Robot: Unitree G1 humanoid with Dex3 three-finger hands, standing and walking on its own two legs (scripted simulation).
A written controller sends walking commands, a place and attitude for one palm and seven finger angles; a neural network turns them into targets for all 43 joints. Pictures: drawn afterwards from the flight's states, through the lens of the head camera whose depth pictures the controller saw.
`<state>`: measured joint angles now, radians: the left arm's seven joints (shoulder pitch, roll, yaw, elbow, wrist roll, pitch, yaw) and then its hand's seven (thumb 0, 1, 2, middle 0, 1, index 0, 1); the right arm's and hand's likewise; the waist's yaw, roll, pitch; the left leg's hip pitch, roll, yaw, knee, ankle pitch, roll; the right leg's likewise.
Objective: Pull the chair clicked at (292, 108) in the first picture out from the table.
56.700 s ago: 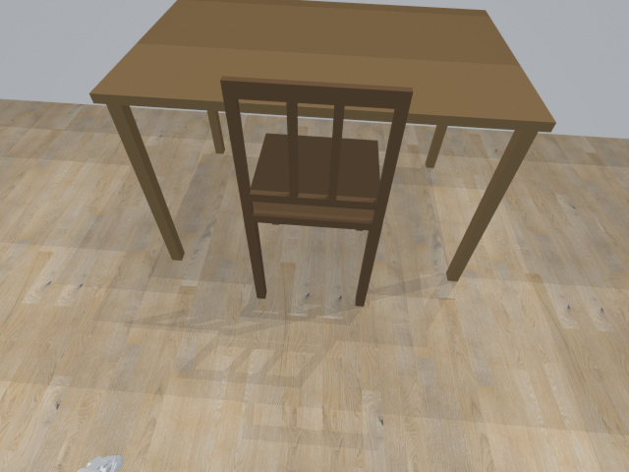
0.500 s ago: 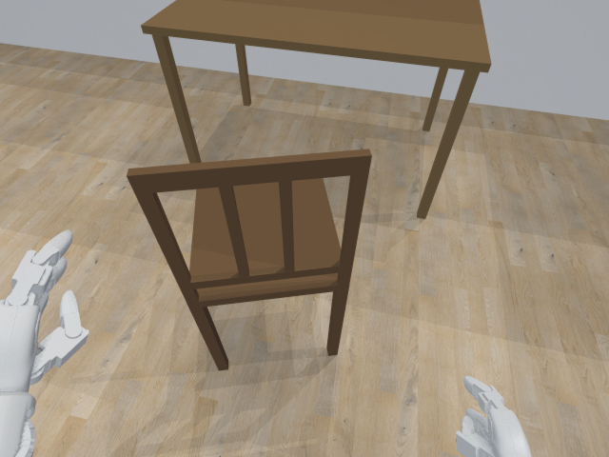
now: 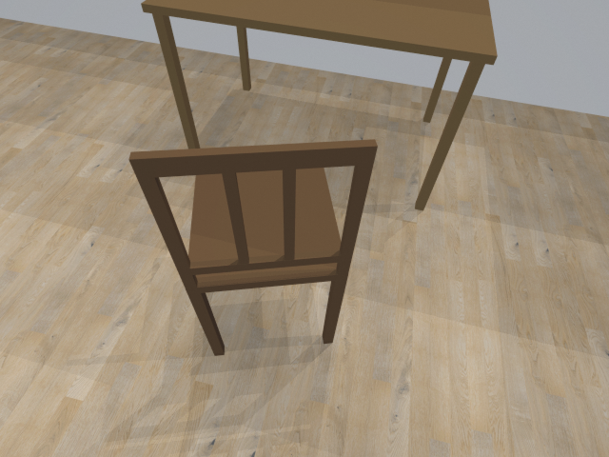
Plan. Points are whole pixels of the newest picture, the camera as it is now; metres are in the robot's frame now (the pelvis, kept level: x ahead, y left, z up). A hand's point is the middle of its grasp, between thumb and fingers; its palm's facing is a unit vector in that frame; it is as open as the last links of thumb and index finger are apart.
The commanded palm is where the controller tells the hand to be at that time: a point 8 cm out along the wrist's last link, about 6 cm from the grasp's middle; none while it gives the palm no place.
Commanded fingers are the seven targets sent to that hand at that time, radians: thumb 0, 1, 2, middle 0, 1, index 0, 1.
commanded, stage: let the arm hang, fingers relaxed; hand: left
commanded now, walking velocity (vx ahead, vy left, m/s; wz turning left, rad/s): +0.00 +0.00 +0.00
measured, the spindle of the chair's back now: (237, 221) +0.54 +0.17 -0.10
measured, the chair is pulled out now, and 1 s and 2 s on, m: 0.67 0.67 0.67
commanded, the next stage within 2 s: look to check the result in 0.54 s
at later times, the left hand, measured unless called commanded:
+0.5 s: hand out of the picture -0.01 +0.14 -0.18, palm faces +0.00 -0.99 -0.15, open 7.3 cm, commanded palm none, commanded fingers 0.00 0.90 0.90 -0.20 -0.30 -0.20 -0.30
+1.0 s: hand out of the picture +0.00 +0.14 -0.18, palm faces +0.01 -0.99 -0.16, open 7.4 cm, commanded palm none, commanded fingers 0.00 0.90 0.90 -0.20 -0.30 -0.20 -0.30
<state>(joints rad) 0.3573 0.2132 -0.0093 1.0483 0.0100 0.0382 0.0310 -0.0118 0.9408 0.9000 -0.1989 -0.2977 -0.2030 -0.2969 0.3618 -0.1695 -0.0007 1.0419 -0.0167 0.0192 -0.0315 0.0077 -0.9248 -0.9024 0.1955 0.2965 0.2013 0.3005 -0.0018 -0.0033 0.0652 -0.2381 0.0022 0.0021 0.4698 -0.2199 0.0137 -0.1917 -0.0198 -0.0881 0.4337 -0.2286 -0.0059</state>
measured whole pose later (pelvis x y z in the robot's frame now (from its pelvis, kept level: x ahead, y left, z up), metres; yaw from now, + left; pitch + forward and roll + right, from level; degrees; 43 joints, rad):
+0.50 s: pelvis +0.00 -0.01 +0.00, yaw -1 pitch -1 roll +0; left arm 0.34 0.11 -0.02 1.07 0.01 0.01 0.04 0.01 0.92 0.90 -0.20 -0.30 -0.20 -0.30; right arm 0.34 -0.09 0.00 1.08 -0.01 0.00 -0.04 0.01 -0.92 -0.90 0.20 0.30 0.20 0.30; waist 0.00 0.00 0.04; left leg -0.23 0.01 0.02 0.47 -0.23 0.01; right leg -0.20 -0.01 -0.07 0.47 -0.25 -0.01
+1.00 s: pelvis +0.01 -0.01 +0.00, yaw -1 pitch -1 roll +0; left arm 0.32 0.12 -0.02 1.07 0.01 0.01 0.04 0.00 0.91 0.90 -0.20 -0.30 -0.20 -0.30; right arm 0.33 -0.10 0.00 1.09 -0.01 0.00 -0.04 0.01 -0.92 -0.90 0.20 0.30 0.20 0.30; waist 0.00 0.00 0.05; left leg -0.21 0.01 0.01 0.46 -0.23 0.00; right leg -0.18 -0.01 -0.08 0.45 -0.25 -0.02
